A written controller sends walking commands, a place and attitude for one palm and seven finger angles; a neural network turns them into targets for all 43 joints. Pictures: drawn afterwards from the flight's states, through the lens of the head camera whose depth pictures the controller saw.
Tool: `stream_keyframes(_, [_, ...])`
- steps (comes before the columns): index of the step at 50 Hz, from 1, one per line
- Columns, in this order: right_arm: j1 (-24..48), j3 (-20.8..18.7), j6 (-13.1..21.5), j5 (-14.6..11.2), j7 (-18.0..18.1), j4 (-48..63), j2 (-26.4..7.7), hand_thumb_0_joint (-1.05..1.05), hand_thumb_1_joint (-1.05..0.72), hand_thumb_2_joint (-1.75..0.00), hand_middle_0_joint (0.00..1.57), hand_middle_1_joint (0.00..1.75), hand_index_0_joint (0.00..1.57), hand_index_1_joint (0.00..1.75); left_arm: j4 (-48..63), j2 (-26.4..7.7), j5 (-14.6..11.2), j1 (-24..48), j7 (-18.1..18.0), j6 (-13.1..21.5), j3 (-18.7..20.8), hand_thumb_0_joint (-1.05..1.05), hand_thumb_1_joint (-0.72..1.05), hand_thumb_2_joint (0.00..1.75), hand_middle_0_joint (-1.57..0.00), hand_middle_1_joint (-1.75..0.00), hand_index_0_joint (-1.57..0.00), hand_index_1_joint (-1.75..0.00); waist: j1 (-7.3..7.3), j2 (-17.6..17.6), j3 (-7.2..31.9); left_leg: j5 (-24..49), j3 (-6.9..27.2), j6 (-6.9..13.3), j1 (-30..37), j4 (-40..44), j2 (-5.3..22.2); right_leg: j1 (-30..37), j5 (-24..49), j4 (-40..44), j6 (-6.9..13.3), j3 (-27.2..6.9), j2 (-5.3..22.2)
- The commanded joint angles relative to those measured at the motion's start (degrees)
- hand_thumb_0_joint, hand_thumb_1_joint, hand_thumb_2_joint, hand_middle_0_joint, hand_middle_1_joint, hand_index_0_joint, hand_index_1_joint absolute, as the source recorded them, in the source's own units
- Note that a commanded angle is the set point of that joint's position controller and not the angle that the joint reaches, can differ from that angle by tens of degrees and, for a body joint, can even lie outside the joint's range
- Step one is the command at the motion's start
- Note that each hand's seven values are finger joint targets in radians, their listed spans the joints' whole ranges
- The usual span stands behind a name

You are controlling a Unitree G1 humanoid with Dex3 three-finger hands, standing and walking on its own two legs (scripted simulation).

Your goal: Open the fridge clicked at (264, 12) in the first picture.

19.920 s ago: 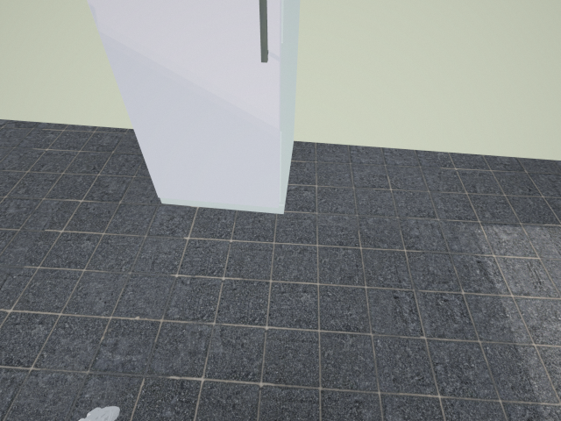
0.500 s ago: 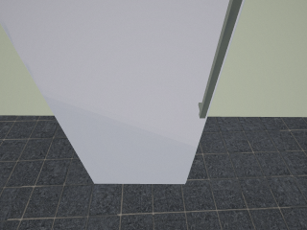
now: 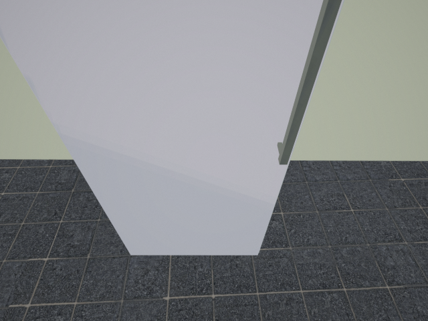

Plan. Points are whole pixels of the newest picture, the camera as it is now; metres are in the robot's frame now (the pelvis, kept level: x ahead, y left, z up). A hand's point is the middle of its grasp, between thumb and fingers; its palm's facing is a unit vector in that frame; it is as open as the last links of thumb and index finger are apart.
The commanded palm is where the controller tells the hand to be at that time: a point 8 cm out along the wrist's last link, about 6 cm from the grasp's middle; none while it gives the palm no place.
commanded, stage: raise the hand to about handle height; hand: right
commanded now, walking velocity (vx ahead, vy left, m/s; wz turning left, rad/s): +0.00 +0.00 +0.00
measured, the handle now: (304, 75) +0.49 -0.13 +0.23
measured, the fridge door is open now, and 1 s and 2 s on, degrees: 0 0 0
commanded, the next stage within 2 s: none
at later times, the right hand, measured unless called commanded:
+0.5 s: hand out of the picture +0.14 -0.24 -0.02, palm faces +0.09 +1.00 -0.04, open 9.2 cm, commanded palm +0.13 -0.29 +0.01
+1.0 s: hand (403, 274) +0.20 -0.26 +0.08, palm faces +0.04 +1.00 -0.07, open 12.2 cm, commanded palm +0.16 -0.31 +0.11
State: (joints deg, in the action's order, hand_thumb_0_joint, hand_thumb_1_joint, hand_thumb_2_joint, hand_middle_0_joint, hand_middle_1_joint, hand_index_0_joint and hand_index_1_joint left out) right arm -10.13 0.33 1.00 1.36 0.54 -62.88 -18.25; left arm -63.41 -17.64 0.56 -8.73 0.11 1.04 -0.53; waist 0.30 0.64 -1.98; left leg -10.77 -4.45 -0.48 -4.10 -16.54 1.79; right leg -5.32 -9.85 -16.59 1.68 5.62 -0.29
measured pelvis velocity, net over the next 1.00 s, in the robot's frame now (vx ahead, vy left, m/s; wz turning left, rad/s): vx -0.03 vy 0.00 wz -0.02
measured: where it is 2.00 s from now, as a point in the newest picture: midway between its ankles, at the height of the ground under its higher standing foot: outside the picture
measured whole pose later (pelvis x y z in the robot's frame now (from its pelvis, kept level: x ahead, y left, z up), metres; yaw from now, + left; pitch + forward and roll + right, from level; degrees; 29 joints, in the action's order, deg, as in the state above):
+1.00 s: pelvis -0.03 +0.00 -0.03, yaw -1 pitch +0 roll +2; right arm -12.0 -21.8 3.8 -21.4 -23.4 1.9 -23.4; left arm -37.0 -15.5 -3.7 -14.9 -6.0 19.6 -2.6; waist -2.2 -0.2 0.6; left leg -19.3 -5.9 0.2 -17.5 -37.2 1.1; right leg -20.9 -19.5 -40.6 1.7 3.1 1.7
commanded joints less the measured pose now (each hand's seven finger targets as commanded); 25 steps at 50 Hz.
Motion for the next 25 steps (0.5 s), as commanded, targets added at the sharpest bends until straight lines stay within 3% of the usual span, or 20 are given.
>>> stream_keyframes(1, [6.96, -15.21, 7.67, -6.67, -1.09, 55.85, -14.11, 0.00, -0.85, -0.88, 0.20, 0.33, 0.20, 0.33, 23.44, -6.83, -2.07, -3.98, -4.22, 9.92, 3.03, 0.00, 0.90, 0.90, -0.20, -0.30, -0.20, -0.30, -1.07, -11.25, 22.99, 8.29, 0.56, 2.57, -8.03, -11.02, -1.67, 11.61, 31.87, -6.17, -2.52, -3.16, 2.47])
stream_keyframes(2, [-0.17, -15.31, 5.83, -9.69, -1.61, 51.76, -7.74, 0.00, -0.83, -0.87, 0.21, 0.34, 0.21, 0.34, 23.28, -5.28, -2.11, -4.96, -3.53, 11.80, 2.82, 0.00, 0.90, 0.90, -0.20, -0.30, -0.20, -0.30, 2.97, -5.62, 13.20, 3.03, 0.03, 2.14, -13.92, -11.46, -2.15, 6.59, 26.26, -7.63, -2.00, -4.65, 3.31])
stream_keyframes(3, [4.71, -12.65, 7.60, -10.93, -3.32, 59.11, -5.09, 0.00, -0.81, -0.86, 0.21, 0.36, 0.21, 0.36, 26.46, -6.09, -2.21, -2.69, -2.80, 13.20, 3.75, 0.00, 0.90, 0.90, -0.20, -0.30, -0.20, -0.30, 2.89, -3.59, 6.30, 1.96, -0.68, 2.30, -15.57, -11.26, -2.08, 0.30, 16.36, -8.88, -0.68, -5.74, 1.81])
stream_keyframes(4, [0.03, -16.82, 9.95, -12.22, -5.05, 58.17, -5.94, 0.00, -0.78, -0.85, 0.21, 0.37, 0.21, 0.37, 28.70, -6.23, -1.85, -2.73, -2.56, 14.51, 4.71, 0.00, 0.90, 0.90, -0.20, -0.30, -0.20, -0.30, 1.87, -2.54, 4.23, 2.56, -0.82, 2.73, -15.44, -11.66, -2.23, -3.74, 12.04, -10.38, -0.41, -5.45, 1.13])
stream_keyframes(5, [-6.69, -18.84, 12.44, -13.29, -7.35, 56.81, -7.21, 0.00, -0.76, -0.84, 0.21, 0.39, 0.21, 0.39, 28.53, -6.09, -1.94, -4.11, -2.08, 15.47, 5.72, 0.00, 0.90, 0.90, -0.20, -0.30, -0.20, -0.30, -0.50, -2.76, 10.04, 3.24, -0.71, 2.82, -14.86, -14.02, -1.69, -5.84, 10.46, -12.88, -1.01, -5.59, 0.95])
stream_keyframes(6, [-12.23, -19.07, 15.22, -14.82, -10.21, 55.96, -4.62, 0.00, -0.74, -0.83, 0.21, 0.40, 0.21, 0.40, 30.22, -5.25, -1.65, -3.17, -1.75, 16.41, 5.80, 0.00, 0.90, 0.90, -0.20, -0.30, -0.20, -0.30, -1.82, -0.75, 9.76, 3.64, -0.95, 2.71, -16.87, -17.12, -2.14, -9.76, 9.23, -15.82, -1.16, -5.61, 0.53])
stream_keyframes(8, [-19.61, -21.46, 21.61, -17.87, -16.69, 47.75, -2.94, 0.00, -0.69, -0.81, 0.22, 0.43, 0.22, 0.43, 31.60, -5.22, -1.47, -1.66, -0.76, 17.96, 6.08, 0.00, 0.90, 0.90, -0.20, -0.30, -0.20, -0.30, -3.16, 5.47, 4.70, 0.31, -0.98, 2.55, -24.98, -24.09, -1.88, -22.53, 1.90, -22.41, -1.77, -5.75, 0.16])
stream_keyframes(9, [-22.83, -24.57, 25.30, -19.04, -20.44, 46.17, -4.90, 0.00, -0.67, -0.80, 0.22, 0.45, 0.22, 0.45, 32.99, -5.14, -1.70, -2.10, -0.07, 18.73, 6.23, 0.00, 0.90, 0.90, -0.20, -0.30, -0.20, -0.30, -4.37, 4.26, 5.12, 0.33, 0.79, 3.13, -25.51, -26.94, -1.53, -25.35, 0.57, -25.32, -1.84, -5.45, -0.56])
stream_keyframes(11, [-19.91, -26.60, 30.96, -22.00, -28.62, 49.57, -8.07, 0.00, -0.62, -0.78, 0.22, 0.48, 0.22, 0.48, 35.89, -5.55, -1.89, 0.08, 0.61, 20.21, 6.20, 0.00, 0.90, 0.90, -0.20, -0.30, -0.20, -0.30, -3.97, 2.52, 10.39, -2.75, 3.66, 2.96, -29.17, -32.07, -0.66, -31.50, -2.82, -31.87, -2.15, -4.96, -0.56])
stream_keyframes(12, [-17.90, -27.28, 31.48, -23.81, -32.27, 51.17, -9.43, 0.00, -0.60, -0.77, 0.22, 0.50, 0.22, 0.50, 38.06, -5.88, -2.12, 0.32, 0.49, 20.92, 5.86, 0.00, 0.90, 0.90, -0.20, -0.30, -0.20, -0.30, -4.09, 2.50, 13.06, -4.87, 5.91, 2.63, -29.61, -32.98, -0.29, -33.55, -4.16, -34.16, -1.98, -4.84, -0.70])
stream_keyframes(13, [-15.86, -29.16, 30.28, -25.56, -34.22, 52.76, -11.70, 0.00, -0.57, -0.76, 0.22, 0.51, 0.22, 0.51, 39.43, -5.78, -2.89, 0.61, 0.09, 21.15, 5.79, 0.00, 0.90, 0.90, -0.20, -0.30, -0.20, -0.30, -4.40, 3.41, 13.75, -12.28, 8.15, 2.07, -30.79, -30.96, -0.10, -35.25, -8.13, -35.23, -1.81, -3.99, -0.88])
stream_keyframes(15, [-8.93, -30.92, 26.03, -28.75, -35.09, 60.73, -14.47, 0.00, -0.53, -0.74, 0.23, 0.54, 0.23, 0.54, 42.18, -6.37, -3.35, -0.90, -0.96, 21.37, 5.38, 0.00, 0.90, 0.90, -0.20, -0.30, -0.20, -0.30, -4.45, -0.87, 17.46, -16.72, 9.34, 1.79, -29.71, -29.94, -0.15, -34.43, -8.73, -35.85, -1.28, -4.33, -0.31])
stream_keyframes(16, [-8.54, -30.66, 23.87, -29.63, -34.64, 62.81, -13.82, 0.00, -0.50, -0.73, 0.23, 0.55, 0.23, 0.55, 42.41, -5.88, -3.60, -2.47, -1.53, 21.30, 4.99, 0.00, 0.90, 0.90, -0.20, -0.30, -0.20, -0.30, -4.04, -1.59, 19.36, -16.04, 9.49, 1.37, -28.33, -29.43, -0.45, -32.91, -7.94, -35.95, -0.94, -4.76, -0.06])
stream_keyframes(17, [-3.53, -29.87, 22.87, -29.71, -33.54, 67.34, -13.99, 0.00, -0.48, -0.72, 0.23, 0.57, 0.23, 0.57, 42.07, -5.86, -3.59, -2.19, -2.30, 21.38, 4.70, 0.00, 0.90, 0.90, -0.20, -0.30, -0.20, -0.30, -2.69, -1.92, 18.74, -15.52, 9.96, 0.64, -28.94, -28.85, -0.62, -32.47, -7.77, -36.68, -0.71, -5.13, 0.20])
stream_keyframes(18, [-2.01, -29.95, 21.99, -28.93, -31.97, 68.50, -14.38, 0.00, -0.46, -0.71, 0.23, 0.58, 0.23, 0.58, 41.05, -5.91, -3.46, -3.10, -2.90, 21.27, 4.49, 0.00, 0.90, 0.90, -0.20, -0.30, -0.20, -0.30, -2.00, -2.28, 17.08, -14.18, 9.72, 0.55, -29.38, -28.49, -0.90, -32.14, -7.30, -36.43, -0.65, -5.90, 0.65])
stream_keyframes(19, [2.59, -28.13, 22.02, -27.67, -30.47, 73.31, -14.32, 0.00, -0.43, -0.70, 0.23, 0.60, 0.23, 0.60, 40.14, -6.04, -3.02, -3.12, -3.46, 21.43, 3.98, 0.00, 0.90, 0.90, -0.20, -0.30, -0.20, -0.30, -0.55, -4.36, 16.26, -13.81, 8.84, 0.74, -30.90, -28.88, -1.63, -31.18, -7.37, -36.38, -0.28, -6.66, 0.93])
stream_keyframes(20, [4.19, -27.73, 21.61, -26.19, -28.91, 75.20, -15.32, 0.00, -0.41, -0.69, 0.24, 0.62, 0.24, 0.62, 39.20, -5.90, -2.99, -2.99, -4.05, 21.51, 3.92, 0.00, 0.90, 0.90, -0.20, -0.30, -0.20, -0.30, -0.13, -6.48, 14.61, -14.23, 8.82, 1.05, -31.42, -28.20, -1.65, -30.24, -7.96, -35.79, -0.32, -7.05, 1.27])
stream_keyframes(21, [3.41, -26.12, 21.13, -25.30, -27.97, 75.43, -13.85, 0.00, -0.39, -0.68, 0.24, 0.63, 0.24, 0.63, 38.39, -5.74, -3.02, -3.45, -4.52, 21.58, 3.60, 0.00, 0.90, 0.90, -0.20, -0.30, -0.20, -0.30, 0.43, -6.95, 13.83, -14.36, 8.25, 1.09, -31.33, -27.44, -1.72, -29.09, -8.44, -34.99, -0.34, -7.32, 1.28])
stream_keyframes(24, [5.31, -25.81, 19.26, -23.61, -26.46, 75.81, -15.62, 0.00, -0.32, -0.65, 0.24, 0.68, 0.24, 0.68, 36.47, -6.00, -3.15, -2.51, -6.08, 21.78, 2.79, 0.00, 0.90, 0.90, -0.20, -0.30, -0.20, -0.30, 1.29, -5.55, 11.84, -17.53, 8.47, 0.83, -30.25, -24.36, -1.69, -28.40, -10.38, -33.45, -0.39, -8.03, 1.41])
stream_keyframes(25, [5.79, -26.33, 18.43, -23.67, -26.35, 75.45, -16.76, 0.00, -0.29, -0.64, 0.24, 0.69, 0.24, 0.69, 36.21, -5.96, -3.35, -2.09, -6.40, 21.75, 2.56, 0.00, 0.90, 0.90, -0.20, -0.30, -0.20, -0.30, 0.80, -5.61, 11.70, -19.75, 8.84, 0.85, -29.31, -23.12, -1.22, -28.17, -11.42, -32.43, -0.59, -8.14, 1.42])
